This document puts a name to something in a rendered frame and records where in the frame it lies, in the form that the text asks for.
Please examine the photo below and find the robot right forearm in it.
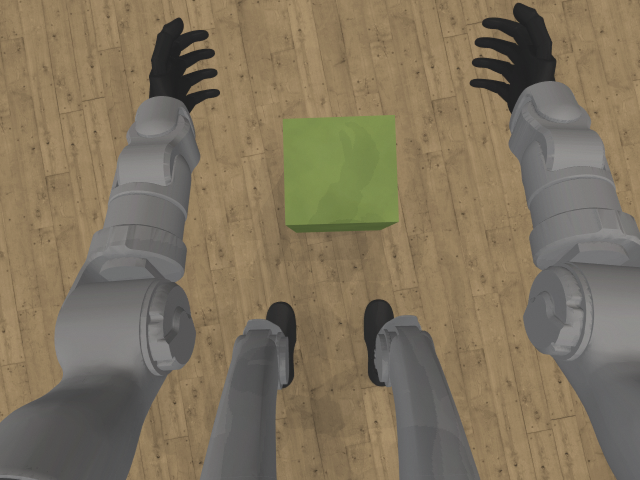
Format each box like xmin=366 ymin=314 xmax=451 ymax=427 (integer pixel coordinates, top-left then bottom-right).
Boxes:
xmin=508 ymin=81 xmax=640 ymax=270

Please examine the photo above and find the right robot foot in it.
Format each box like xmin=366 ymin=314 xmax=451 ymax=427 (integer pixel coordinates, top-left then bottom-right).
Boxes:
xmin=364 ymin=299 xmax=394 ymax=387

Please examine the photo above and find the right robot upper arm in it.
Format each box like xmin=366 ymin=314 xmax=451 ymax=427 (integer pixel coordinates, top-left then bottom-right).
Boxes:
xmin=523 ymin=261 xmax=640 ymax=480

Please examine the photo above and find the robot right hand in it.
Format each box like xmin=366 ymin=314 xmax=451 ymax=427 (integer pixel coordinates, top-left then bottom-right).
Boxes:
xmin=470 ymin=3 xmax=556 ymax=114

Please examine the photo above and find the robot left forearm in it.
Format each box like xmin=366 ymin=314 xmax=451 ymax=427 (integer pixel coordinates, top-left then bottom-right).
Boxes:
xmin=54 ymin=96 xmax=200 ymax=368

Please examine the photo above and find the left robot upper arm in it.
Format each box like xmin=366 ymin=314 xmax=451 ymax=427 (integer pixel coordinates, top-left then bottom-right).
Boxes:
xmin=0 ymin=278 xmax=196 ymax=480

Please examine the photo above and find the right robot thigh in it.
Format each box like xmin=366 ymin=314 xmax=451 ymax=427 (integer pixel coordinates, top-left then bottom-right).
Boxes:
xmin=377 ymin=326 xmax=480 ymax=480

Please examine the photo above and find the robot left hand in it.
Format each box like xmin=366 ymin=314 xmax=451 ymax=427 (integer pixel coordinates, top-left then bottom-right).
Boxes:
xmin=149 ymin=18 xmax=220 ymax=113

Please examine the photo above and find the carton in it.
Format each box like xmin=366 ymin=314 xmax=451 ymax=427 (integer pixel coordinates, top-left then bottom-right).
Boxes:
xmin=283 ymin=115 xmax=399 ymax=233

